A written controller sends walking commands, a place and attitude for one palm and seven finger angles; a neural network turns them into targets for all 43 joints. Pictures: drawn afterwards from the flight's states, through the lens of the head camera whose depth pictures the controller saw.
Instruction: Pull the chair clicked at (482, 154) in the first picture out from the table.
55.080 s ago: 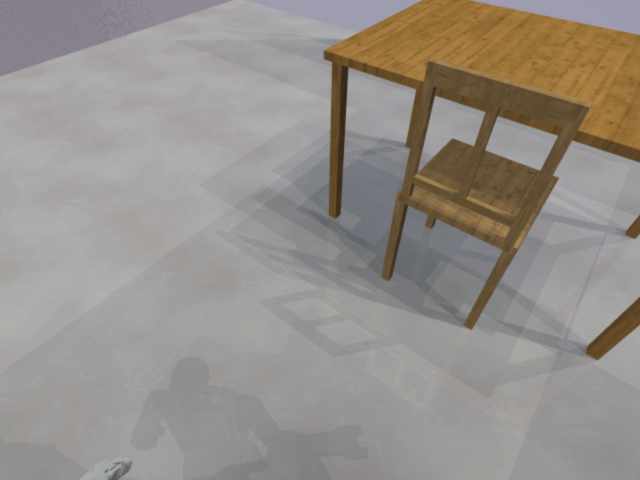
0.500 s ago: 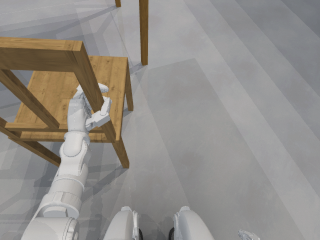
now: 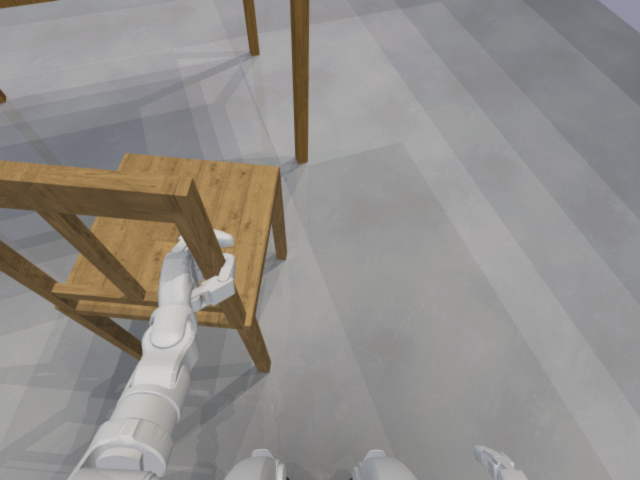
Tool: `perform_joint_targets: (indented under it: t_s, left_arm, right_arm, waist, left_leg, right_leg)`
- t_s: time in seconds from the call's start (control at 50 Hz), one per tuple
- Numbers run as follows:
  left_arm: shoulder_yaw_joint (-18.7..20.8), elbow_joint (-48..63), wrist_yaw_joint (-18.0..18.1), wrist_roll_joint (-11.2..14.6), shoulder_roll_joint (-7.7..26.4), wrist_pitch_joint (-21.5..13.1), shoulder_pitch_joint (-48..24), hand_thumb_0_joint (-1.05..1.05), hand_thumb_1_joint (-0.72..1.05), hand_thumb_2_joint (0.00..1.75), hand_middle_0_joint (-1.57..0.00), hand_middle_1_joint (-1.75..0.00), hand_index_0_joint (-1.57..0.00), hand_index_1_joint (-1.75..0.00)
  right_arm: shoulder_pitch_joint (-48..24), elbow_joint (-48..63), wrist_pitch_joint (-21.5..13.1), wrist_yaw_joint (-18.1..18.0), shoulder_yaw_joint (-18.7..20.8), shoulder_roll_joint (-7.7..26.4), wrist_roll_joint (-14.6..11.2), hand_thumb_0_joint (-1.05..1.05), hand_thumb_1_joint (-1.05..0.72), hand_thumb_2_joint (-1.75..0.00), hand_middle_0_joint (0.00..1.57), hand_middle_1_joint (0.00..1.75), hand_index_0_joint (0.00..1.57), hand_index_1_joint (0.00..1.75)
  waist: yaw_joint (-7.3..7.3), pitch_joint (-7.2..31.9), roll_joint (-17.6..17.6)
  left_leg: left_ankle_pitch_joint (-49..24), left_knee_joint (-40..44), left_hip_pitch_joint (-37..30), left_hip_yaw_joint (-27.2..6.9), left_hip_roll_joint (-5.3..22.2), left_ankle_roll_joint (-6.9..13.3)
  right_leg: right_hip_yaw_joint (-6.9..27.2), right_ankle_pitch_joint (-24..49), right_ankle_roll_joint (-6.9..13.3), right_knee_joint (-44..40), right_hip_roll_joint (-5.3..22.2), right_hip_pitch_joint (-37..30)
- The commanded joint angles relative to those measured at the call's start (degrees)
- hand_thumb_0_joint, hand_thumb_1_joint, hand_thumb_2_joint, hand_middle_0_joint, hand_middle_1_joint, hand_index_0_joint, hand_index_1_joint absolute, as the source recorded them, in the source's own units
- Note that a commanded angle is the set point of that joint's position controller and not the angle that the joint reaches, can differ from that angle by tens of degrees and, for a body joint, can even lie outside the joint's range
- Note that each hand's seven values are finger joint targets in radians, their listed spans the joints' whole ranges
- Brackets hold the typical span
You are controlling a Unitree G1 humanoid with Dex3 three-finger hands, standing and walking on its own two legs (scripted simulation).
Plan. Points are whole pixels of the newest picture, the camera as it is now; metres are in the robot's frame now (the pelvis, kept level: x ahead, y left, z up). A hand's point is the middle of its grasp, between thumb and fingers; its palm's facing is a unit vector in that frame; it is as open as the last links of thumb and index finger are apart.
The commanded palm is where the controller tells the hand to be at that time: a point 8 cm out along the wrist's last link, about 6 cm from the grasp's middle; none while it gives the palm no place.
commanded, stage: step backward, pulling the chair out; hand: left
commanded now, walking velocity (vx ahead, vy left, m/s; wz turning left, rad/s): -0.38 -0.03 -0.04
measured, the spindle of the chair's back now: (101, 258) +0.42 +0.31 -0.06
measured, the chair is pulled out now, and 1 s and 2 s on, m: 0.51 0.66 0.66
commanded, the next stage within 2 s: stop walking, hand still on the chair in 0.66 s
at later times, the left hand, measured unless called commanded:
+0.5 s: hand (238, 310) +0.33 +0.10 -0.03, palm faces -0.01 -0.99 -0.12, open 5.8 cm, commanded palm +0.31 +0.16 -0.03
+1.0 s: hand (248, 382) +0.24 +0.09 -0.03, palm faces -0.13 -0.99 -0.11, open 5.9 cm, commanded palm +0.23 +0.14 -0.01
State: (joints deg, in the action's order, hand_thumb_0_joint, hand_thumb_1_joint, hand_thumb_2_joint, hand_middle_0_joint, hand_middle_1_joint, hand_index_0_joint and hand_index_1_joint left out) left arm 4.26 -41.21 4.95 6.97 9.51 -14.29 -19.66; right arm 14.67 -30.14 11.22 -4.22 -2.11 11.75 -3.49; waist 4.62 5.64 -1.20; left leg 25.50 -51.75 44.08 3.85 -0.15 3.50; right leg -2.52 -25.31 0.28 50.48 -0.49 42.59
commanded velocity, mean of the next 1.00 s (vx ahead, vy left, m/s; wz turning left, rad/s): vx -0.21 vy -0.01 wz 0.01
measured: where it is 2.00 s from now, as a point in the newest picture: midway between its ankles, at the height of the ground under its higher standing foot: outside the picture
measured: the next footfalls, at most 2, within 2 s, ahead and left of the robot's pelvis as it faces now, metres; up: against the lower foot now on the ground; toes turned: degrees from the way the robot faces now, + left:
none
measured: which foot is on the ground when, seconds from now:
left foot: down 0.00-1.00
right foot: down 0.00-1.00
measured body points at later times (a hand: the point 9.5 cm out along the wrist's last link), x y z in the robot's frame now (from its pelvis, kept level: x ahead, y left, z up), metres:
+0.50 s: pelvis -0.03 -0.01 +0.03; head +0.06 -0.02 +0.47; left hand +0.32 +0.16 -0.02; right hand +0.01 -0.26 -0.10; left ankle -0.01 +0.08 -0.69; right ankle -0.02 -0.11 -0.69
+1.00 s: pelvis -0.05 +0.01 +0.04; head -0.02 +0.01 +0.49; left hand +0.24 +0.14 -0.02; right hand +0.03 -0.24 -0.07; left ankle -0.01 +0.08 -0.69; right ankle -0.02 -0.11 -0.69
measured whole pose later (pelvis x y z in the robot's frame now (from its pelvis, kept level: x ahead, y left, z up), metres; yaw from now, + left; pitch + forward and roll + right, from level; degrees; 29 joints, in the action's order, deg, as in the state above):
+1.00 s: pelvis -0.05 +0.01 +0.04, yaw -2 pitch +1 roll +0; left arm -6.2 -51.7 4.8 3.1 5.2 -10.6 -13.8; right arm 16.0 -37.1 3.6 -8.2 -2.7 12.0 -2.4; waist 2.4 -2.4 0.0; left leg 12.6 -30.1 18.8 6.9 -0.7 4.2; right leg -1.0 -13.7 0.2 30.6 -0.1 18.8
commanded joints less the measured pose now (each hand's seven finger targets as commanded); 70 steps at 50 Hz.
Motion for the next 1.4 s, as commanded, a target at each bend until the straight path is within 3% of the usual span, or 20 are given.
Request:
perform_joint_targets:
  t_s: [0.0,0.04,0.08,0.14,0.22,0.28,0.32,0.34,0.38,0.42,0.46,0.52,0.74,0.76,0.86,0.92,0.98,1.08,1.24,1.38]
  left_arm:
    - [-2.5,3.2,1.4,-5.6,9.7,0.0,-20.4,0.00,0.90,0.90,-0.50,-1.45,-0.50,-1.45]
    - [-2.9,-1.8,1.0,-5.5,9.0,-0.6,-20.8,0.00,0.90,0.90,-0.50,-1.45,-0.50,-1.45]
    - [-3.6,-4.3,0.2,-5.3,8.0,-1.2,-21.1,0.00,0.90,0.90,-0.50,-1.45,-0.50,-1.45]
    - [-3.7,-6.3,-0.2,-5.1,7.0,-2.1,-21.4,0.00,0.90,0.90,-0.50,-1.45,-0.50,-1.45]
    - [-2.3,-5.4,-0.6,-5.4,7.7,-3.3,-20.8,0.00,0.90,0.90,-0.50,-1.45,-0.50,-1.45]
    - [-1.9,-4.6,-0.8,-5.3,7.6,-3.9,-17.8,0.00,0.90,0.90,-0.50,-1.45,-0.50,-1.45]
    - [-0.7,-4.5,-0.7,-5.6,9.1,-4.0,-16.5,0.00,0.90,0.90,-0.50,-1.45,-0.50,-1.45]
    - [-1.0,-4.0,-0.7,-5.5,8.8,-4.0,-16.5,0.00,0.90,0.90,-0.50,-1.45,-0.50,-1.45]
    - [-1.3,-4.1,-0.6,-5.1,8.9,-3.9,-16.3,0.00,0.90,0.90,-0.50,-1.45,-0.50,-1.45]
    - [-1.6,-5.6,-0.1,-5.2,9.3,-3.5,-16.5,0.00,0.90,0.90,-0.50,-1.45,-0.50,-1.45]
    - [-2.2,-6.0,0.3,-5.3,9.7,-3.2,-18.2,0.00,0.90,0.90,-0.50,-1.45,-0.50,-1.45]
    - [-2.7,-7.0,0.7,-5.1,9.8,-2.5,-19.3,0.00,0.90,0.90,-0.50,-1.45,-0.50,-1.45]
    - [-6.8,-11.2,0.9,-3.8,6.3,-1.5,-24.0,0.00,0.90,0.90,-0.50,-1.45,-0.50,-1.45]
    - [-6.3,-0.3,0.9,-3.9,6.5,-2.5,-23.3,0.00,0.90,0.90,-0.50,-1.45,-0.50,-1.45]
    - [-8.4,0.3,1.2,-4.4,2.0,0.0,-16.4,0.00,0.90,0.90,-0.50,-1.45,-0.50,-1.45]
    - [-8.6,2.0,1.4,-4.8,1.4,1.0,-13.5,0.00,0.90,0.90,-0.50,-1.45,-0.50,-1.45]
    - [-9.9,3.5,1.3,-5.3,0.0,1.7,-9.7,0.00,0.90,0.90,-0.50,-1.45,-0.50,-1.45]
    - [-10.8,5.5,1.3,-6.1,-0.7,2.3,-4.4,0.00,0.90,0.90,-0.50,-1.45,-0.50,-1.45]
    - [-11.7,11.6,0.8,-6.5,-1.2,2.5,4.4,0.00,0.90,0.90,-0.50,-1.45,-0.50,-1.45]
    - [-12.0,15.8,0.6,-6.1,-1.3,3.1,10.3,0.00,0.90,0.90,-0.50,-1.45,-0.50,-1.45]
  right_arm:
    - [6.0,1.7,-0.7,-2.6,3.7,9.7,0.3,0.00,-0.90,-0.90,0.20,0.30,0.20,0.30]
    - [6.3,0.3,-0.9,-2.8,3.8,9.6,0.3,0.00,-0.90,-0.90,0.20,0.30,0.20,0.30]
    - [5.8,-0.4,-1.2,-2.8,4.1,9.6,0.4,0.00,-0.90,-0.90,0.20,0.30,0.20,0.30]
    - [5.0,-1.1,-2.2,-2.4,4.4,9.5,0.9,0.00,-0.90,-0.90,0.20,0.30,0.20,0.30]
    - [3.7,-1.5,-3.6,-1.7,4.5,9.3,2.1,0.00,-0.90,-0.90,0.20,0.30,0.20,0.30]
    - [2.6,-1.3,-4.5,-1.5,4.5,9.5,2.0,0.00,-0.90,-0.90,0.20,0.30,0.20,0.30]
    - [3.2,-1.7,-5.0,-1.8,4.7,9.9,1.8,0.00,-0.90,-0.90,0.20,0.30,0.20,0.30]
    - [3.7,-1.8,-5.2,-1.9,4.9,9.9,1.4,0.00,-0.90,-0.90,0.20,0.30,0.20,0.30]
    - [4.3,-1.8,-5.5,-2.6,5.3,9.8,0.9,0.00,-0.90,-0.90,0.20,0.30,0.20,0.30]
    - [4.8,-2.5,-5.9,-3.0,5.5,10.1,0.7,0.00,-0.90,-0.90,0.20,0.30,0.20,0.30]
    - [4.4,-3.0,-6.3,-3.3,5.3,9.9,0.6,0.00,-0.90,-0.90,0.20,0.30,0.20,0.30]
    - [3.7,-3.4,-6.4,-3.7,4.8,10.0,0.3,0.00,-0.90,-0.90,0.20,0.30,0.20,0.30]
    - [1.0,-3.8,-9.1,-4.4,3.5,9.8,-0.8,0.00,-0.90,-0.90,0.20,0.30,0.20,0.30]
    - [-0.1,0.0,-9.0,-4.1,3.3,8.6,-0.1,0.00,-0.90,-0.90,0.20,0.30,0.20,0.30]
    - [-2.2,1.2,-9.2,-4.5,2.2,8.1,0.7,0.00,-0.90,-0.90,0.20,0.30,0.20,0.30]
    - [-2.7,0.8,-9.8,-4.6,1.8,8.0,1.4,0.00,-0.90,-0.90,0.20,0.30,0.20,0.30]
    - [-2.7,-0.1,-10.7,-4.3,1.6,7.5,2.0,0.00,-0.90,-0.90,0.20,0.30,0.20,0.30]
    - [-2.6,-1.4,-11.8,-3.7,1.6,7.5,2.5,0.00,-0.90,-0.90,0.20,0.30,0.20,0.30]
    - [-3.4,-1.2,-12.5,-2.8,2.0,7.5,3.0,0.00,-0.90,-0.90,0.20,0.30,0.20,0.30]
    - [-4.5,0.3,-11.9,-2.5,2.0,7.2,3.0,0.00,-0.90,-0.90,0.20,0.30,0.20,0.30]
  waist:
    - [0.29,22.5,-0.8]
    - [-0.10,20.9,-5.0]
    - [-0.52,19.0,-8.7]
    - [-1.05,17.0,-12.5]
    - [-1.58,15.2,-13.8]
    - [-2.11,14.0,-9.2]
    - [-2.05,16.0,-6.0]
    - [-1.85,17.2,-2.4]
    - [-1.28,20.4,2.8]
    - [-0.92,21.4,1.1]
    - [-0.82,20.8,-0.8]
    - [-1.29,19.1,-3.8]
    - [-2.15,8.1,0.9]
    - [-2.39,10.0,0.0]
    - [-3.09,7.4,-2.1]
    - [-3.74,5.6,-3.1]
    - [-4.01,4.2,-1.7]
    - [-3.94,3.1,0.5]
    - [-3.53,7.3,0.8]
    - [-3.53,6.6,0.8]
  left_leg:
    - [-36.3,9.8,-20.0,-6.2,6.1,-1.3]
    - [-43.4,11.8,-25.2,-8.1,8.1,-1.3]
    - [-48.5,14.2,-29.8,-11.0,10.6,-0.5]
    - [-56.8,17.2,-37.5,-13.1,13.2,0.6]
    - [-61.0,19.6,-40.8,-14.3,15.8,1.2]
    - [-53.6,19.9,-36.4,-12.9,16.2,1.6]
    - [-51.8,18.1,-34.9,-11.3,15.0,0.6]
    - [-49.8,16.9,-34.0,-10.4,14.0,-0.2]
    - [-38.0,15.0,-30.0,-8.1,10.9,-2.4]
    - [-29.6,14.6,-28.5,-6.4,8.7,-3.6]
    - [-25.8,16.2,-28.4,-6.2,8.1,-3.3]
    - [-27.9,18.8,-29.2,-7.1,9.3,-1.9]
    - [-7.9,22.1,-29.3,-7.2,6.6,-1.5]
    - [-7.3,24.0,-30.3,-8.3,6.9,-1.0]
    - [1.2,31.0,-30.1,-11.5,9.3,0.3]
    - [4.3,35.4,-29.1,-14.0,11.2,1.1]
    - [-0.8,34.9,-30.8,-13.4,11.6,1.1]
    - [-8.6,32.4,-33.5,-10.7,9.6,-0.2]
    - [-32.8,26.8,-41.5,-7.9,8.5,-1.5]
    - [-36.9,26.1,-42.4,-7.0,8.2,-1.8]
  right_leg:
    - [6.2,48.5,-1.7,-8.0,6.5,-20.2]
    - [5.7,42.1,-1.2,-8.7,5.8,-18.1]
    - [4.8,26.6,-0.7,-9.1,4.2,-15.5]
    - [3.6,12.5,-0.4,-9.4,2.5,-12.7]
    - [3.9,7.1,-0.1,-8.6,2.5,-12.9]
    - [4.2,13.0,0.3,-12.0,3.2,-19.0]
    - [5.4,25.2,0.5,-14.7,4.1,-22.8]
    - [6.0,32.1,0.6,-16.1,4.6,-25.1]
    - [9.4,46.6,2.1,-17.3,7.9,-30.0]
    - [12.0,52.3,3.5,-17.0,11.3,-32.0]
    - [11.9,49.5,2.6,-17.6,11.5,-31.2]
    - [9.4,41.7,-0.1,-17.7,9.1,-28.9]
    - [11.5,8.4,0.2,-28.6,9.6,-21.5]
    - [10.8,7.9,0.4,-28.1,9.0,-24.9]
    - [6.7,1.0,0.6,-25.3,4.8,-25.7]
    - [5.2,3.9,0.6,-21.6,3.3,-27.3]
    - [5.2,7.8,0.7,-22.5,3.4,-27.9]
    - [6.2,11.5,1.0,-25.9,3.9,-27.7]
    - [6.2,28.2,1.5,-24.6,4.8,-29.3]
    - [5.9,32.3,1.7,-24.7,5.3,-30.4]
